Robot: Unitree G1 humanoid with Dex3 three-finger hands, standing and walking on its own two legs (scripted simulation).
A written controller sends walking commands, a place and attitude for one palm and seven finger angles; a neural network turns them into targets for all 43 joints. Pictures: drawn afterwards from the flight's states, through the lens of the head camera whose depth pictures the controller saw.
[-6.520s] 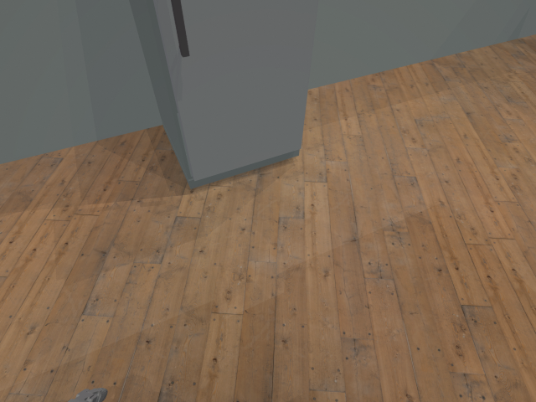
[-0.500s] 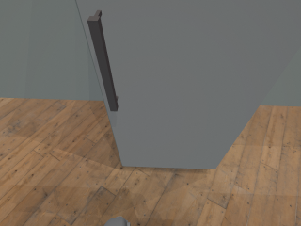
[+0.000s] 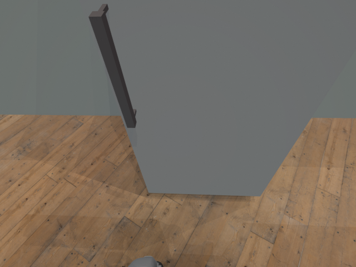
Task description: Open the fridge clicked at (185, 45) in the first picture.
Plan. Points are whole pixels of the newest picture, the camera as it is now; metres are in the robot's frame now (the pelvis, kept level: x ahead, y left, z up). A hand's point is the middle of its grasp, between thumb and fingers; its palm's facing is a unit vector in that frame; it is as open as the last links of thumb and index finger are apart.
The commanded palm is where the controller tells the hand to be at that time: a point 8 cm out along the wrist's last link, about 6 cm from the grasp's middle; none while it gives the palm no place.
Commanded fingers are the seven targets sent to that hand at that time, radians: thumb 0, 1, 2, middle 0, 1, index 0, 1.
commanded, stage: come to a stop and stand still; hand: left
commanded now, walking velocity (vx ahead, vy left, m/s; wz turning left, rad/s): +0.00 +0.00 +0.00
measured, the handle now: (120, 76) +0.52 +0.19 +0.14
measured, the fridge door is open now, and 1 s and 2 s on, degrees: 0 0 0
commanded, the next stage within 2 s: look again from close up in 1.32 s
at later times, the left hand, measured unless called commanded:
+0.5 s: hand out of the picture -0.03 +0.16 -0.16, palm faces +0.07 -0.98 -0.20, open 7.3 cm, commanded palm none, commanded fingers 0.00 0.90 0.90 -0.20 -0.30 -0.20 -0.30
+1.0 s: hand out of the picture -0.07 +0.16 -0.17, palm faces +0.04 -0.99 -0.16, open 7.4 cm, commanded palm none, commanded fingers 0.00 0.90 0.90 -0.20 -0.30 -0.20 -0.30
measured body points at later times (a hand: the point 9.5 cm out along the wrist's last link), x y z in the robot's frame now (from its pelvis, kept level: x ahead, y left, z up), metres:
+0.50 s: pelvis -0.05 -0.02 +0.02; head -0.04 -0.02 +0.47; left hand -0.03 +0.21 -0.14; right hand -0.06 -0.23 -0.15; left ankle -0.05 +0.11 -0.72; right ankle +0.00 -0.11 -0.72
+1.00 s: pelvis -0.05 +0.00 +0.01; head -0.05 +0.00 +0.46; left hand -0.07 +0.21 -0.15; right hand -0.07 -0.21 -0.15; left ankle -0.05 +0.11 -0.72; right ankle +0.00 -0.11 -0.72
